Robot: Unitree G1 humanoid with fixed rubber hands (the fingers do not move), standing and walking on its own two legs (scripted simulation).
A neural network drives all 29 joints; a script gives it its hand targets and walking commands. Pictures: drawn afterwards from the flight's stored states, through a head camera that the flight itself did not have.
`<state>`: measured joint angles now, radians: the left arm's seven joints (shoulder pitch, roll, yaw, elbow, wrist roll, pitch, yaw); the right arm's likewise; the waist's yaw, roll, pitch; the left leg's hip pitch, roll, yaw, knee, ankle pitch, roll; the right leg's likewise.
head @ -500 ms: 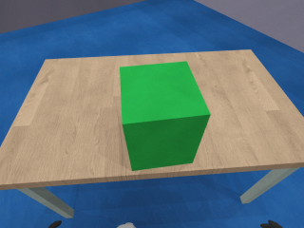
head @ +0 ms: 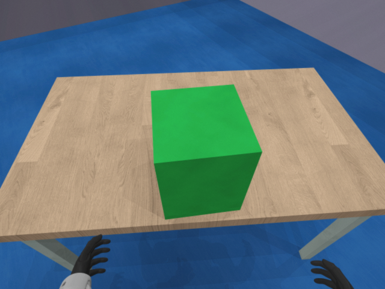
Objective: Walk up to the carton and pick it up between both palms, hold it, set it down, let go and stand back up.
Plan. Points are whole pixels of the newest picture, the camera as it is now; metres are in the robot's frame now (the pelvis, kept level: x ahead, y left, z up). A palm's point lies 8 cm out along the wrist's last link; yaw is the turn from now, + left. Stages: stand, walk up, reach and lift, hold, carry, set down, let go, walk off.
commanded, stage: reach and lift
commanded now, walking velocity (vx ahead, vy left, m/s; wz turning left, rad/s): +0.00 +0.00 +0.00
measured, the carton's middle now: (198, 154) +0.44 +0.02 +0.01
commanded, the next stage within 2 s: none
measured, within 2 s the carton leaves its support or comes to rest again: neither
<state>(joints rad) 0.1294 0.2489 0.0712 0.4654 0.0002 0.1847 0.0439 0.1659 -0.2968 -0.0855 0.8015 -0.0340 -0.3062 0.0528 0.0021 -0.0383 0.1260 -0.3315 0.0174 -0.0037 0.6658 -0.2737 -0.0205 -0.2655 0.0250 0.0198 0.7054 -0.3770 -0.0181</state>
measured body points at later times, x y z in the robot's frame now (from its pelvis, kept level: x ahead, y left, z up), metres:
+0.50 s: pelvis -0.03 +0.04 +0.01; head -0.04 +0.06 +0.45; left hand +0.18 +0.24 -0.05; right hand +0.15 -0.20 -0.02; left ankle +0.05 +0.13 -0.72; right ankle +0.00 -0.10 -0.72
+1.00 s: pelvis -0.03 +0.02 +0.01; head -0.04 +0.05 +0.46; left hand +0.21 +0.17 -0.01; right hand +0.18 -0.22 +0.00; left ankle +0.05 +0.13 -0.72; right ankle +0.00 -0.11 -0.72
